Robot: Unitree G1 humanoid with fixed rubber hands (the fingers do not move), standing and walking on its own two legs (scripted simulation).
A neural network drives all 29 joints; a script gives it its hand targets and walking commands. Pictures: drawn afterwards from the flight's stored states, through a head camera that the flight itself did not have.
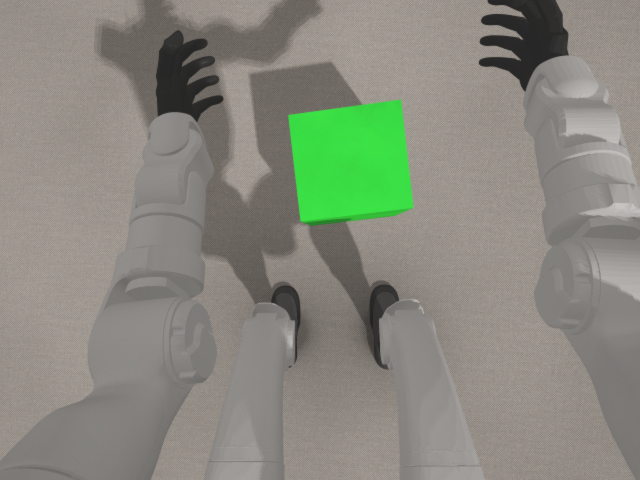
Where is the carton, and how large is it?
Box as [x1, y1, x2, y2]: [288, 100, 412, 225]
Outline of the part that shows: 400,100 288,115 301,221 313,225 395,215 412,207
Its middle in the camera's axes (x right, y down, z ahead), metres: +0.07 -0.15 +0.84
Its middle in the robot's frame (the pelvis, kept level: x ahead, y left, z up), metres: +0.49 -0.03 -0.52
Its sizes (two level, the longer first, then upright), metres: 0.210 0.200 0.250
